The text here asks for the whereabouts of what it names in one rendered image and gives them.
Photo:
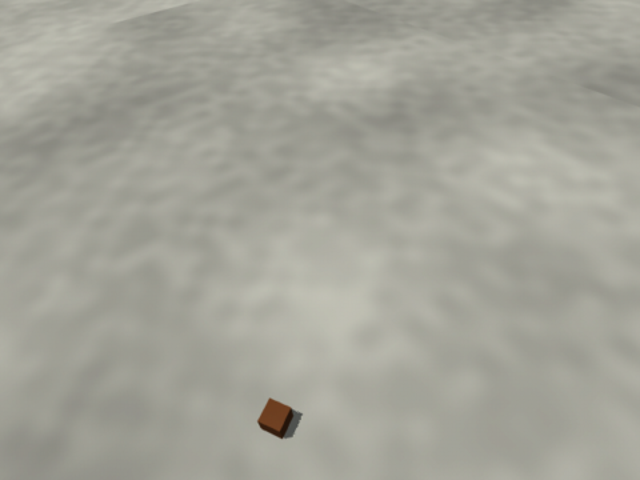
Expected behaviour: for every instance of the cube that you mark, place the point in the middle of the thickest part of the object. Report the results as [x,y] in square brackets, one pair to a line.
[275,418]

